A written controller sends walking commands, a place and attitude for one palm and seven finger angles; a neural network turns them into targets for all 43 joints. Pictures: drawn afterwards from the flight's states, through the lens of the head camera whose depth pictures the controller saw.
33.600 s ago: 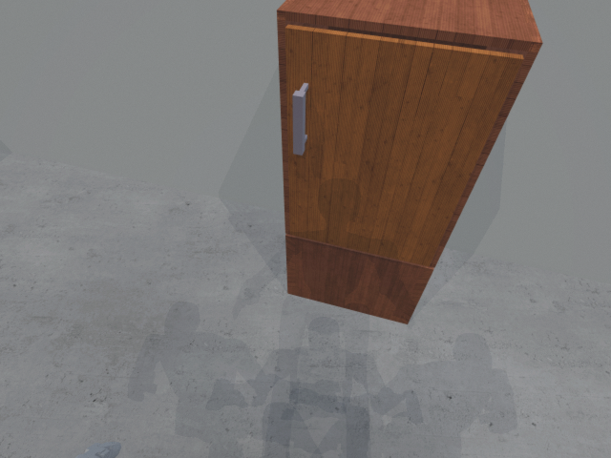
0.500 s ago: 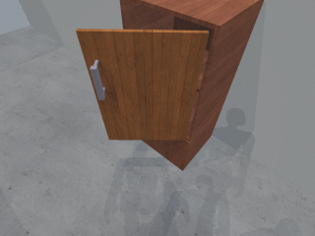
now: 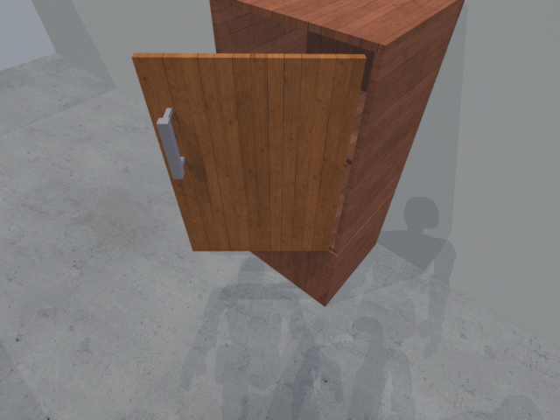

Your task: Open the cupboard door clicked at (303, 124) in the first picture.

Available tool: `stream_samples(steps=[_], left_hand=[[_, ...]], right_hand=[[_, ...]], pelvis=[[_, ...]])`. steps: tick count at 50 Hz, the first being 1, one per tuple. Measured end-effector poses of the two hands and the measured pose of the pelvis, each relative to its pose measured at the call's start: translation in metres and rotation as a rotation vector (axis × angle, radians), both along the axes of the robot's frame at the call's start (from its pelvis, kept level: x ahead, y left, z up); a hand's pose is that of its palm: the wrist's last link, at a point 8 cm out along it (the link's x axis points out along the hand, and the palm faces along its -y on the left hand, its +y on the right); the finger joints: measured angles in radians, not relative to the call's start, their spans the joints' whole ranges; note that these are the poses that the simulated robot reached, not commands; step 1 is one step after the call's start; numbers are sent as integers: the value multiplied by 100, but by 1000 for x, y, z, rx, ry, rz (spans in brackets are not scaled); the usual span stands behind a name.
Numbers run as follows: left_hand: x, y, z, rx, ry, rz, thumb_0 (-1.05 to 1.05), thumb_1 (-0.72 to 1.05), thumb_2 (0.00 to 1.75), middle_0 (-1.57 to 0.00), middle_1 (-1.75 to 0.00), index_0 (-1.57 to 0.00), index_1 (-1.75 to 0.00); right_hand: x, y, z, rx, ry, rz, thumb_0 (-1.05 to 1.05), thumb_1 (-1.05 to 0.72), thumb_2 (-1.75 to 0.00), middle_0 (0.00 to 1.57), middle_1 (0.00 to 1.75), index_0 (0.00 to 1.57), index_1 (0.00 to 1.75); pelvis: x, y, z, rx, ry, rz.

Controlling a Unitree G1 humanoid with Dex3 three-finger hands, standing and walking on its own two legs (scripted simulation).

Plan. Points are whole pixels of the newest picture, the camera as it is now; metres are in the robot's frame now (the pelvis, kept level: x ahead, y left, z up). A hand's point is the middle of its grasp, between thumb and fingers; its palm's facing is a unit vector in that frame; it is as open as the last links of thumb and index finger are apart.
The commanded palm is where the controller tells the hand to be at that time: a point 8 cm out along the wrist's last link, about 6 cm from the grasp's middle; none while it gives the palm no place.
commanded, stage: look again from close up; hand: left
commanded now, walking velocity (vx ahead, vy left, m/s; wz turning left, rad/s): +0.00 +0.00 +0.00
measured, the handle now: (173, 144) +0.62 +0.25 +0.04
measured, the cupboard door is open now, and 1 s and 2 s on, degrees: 41 41 41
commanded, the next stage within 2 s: shuffle to correct the standing spot in 0.34 s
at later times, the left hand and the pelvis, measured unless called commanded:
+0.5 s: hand out of the picture +0.02 +0.24 -0.16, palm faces -0.01 -0.96 -0.28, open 7.4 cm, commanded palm none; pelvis -0.03 +0.01 +0.01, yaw +1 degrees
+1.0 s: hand out of the picture -0.02 +0.18 -0.17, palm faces +0.01 -0.99 -0.15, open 7.4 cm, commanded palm none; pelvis +0.03 +0.03 +0.00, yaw -3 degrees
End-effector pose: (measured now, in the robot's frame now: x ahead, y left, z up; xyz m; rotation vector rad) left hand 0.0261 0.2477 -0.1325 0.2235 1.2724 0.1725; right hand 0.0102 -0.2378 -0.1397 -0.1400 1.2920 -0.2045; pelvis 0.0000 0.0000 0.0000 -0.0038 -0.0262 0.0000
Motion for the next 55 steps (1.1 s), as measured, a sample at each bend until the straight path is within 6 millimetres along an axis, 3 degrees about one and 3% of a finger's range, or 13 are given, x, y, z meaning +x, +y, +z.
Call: stream_samples(steps=[8,15,20,26,35,41,45,50,52,55], left_hand=[[30,30,16,58,-155,-31,1,91,89,-20,-30,-20,-30],[27,40,22,60,-182,-53,1,91,89,-20,-30,-20,-30],[9,42,18,45,-134,-50,1,91,89,-20,-30,-20,-30],[-23,38,7,18,-35,-26,1,91,89,-20,-30,-20,-30],[-79,9,-12,-80,147,39,1,91,89,-20,-30,-20,-30],[-95,-5,-17,-128,242,74,1,91,89,-20,-30,-20,-30],[-84,-11,-13,-131,268,56,1,91,89,-20,-30,-20,-30],[-44,-18,-12,-113,194,42,1,91,89,-20,-30,-20,-30],[-29,-19,-12,-108,140,72,1,91,89,-20,-30,-20,-30],[-15,-20,-10,-110,94,108,0,91,89,-20,-30,-20,-30]], right_hand=[[59,-24,22,-75,-197,76,0,-91,-90,20,30,20,30],[73,-33,41,-116,-253,125,0,-91,-90,20,30,20,30],[59,-32,41,-119,-209,135,0,-91,-90,20,30,20,30],[25,-22,31,-96,-101,114,0,-91,-90,20,30,20,30],[-34,24,6,5,87,37,0,-91,-90,20,30,20,30],[-51,52,-1,50,160,-25,0,-91,-90,20,30,20,30],[-52,62,-4,74,163,-72,0,-91,-90,20,30,20,30],[-47,64,-11,103,176,-101,0,-91,-90,20,30,20,30],[-37,62,-11,109,198,-76,0,-91,-90,20,30,20,30],[-5,59,-8,100,183,-35,0,-91,-90,20,30,20,30]], pelvis=[[-13,4,0,-2,-29,0],[-24,8,3,-7,-30,5],[-30,11,6,-10,-24,10],[-31,15,7,-13,-18,12],[-16,24,3,-10,-15,-1],[2,32,-2,-4,-7,-13],[13,33,-1,8,2,-49],[29,25,-3,9,3,-49],[37,24,-3,-4,5,-25],[50,26,1,-14,8,1]])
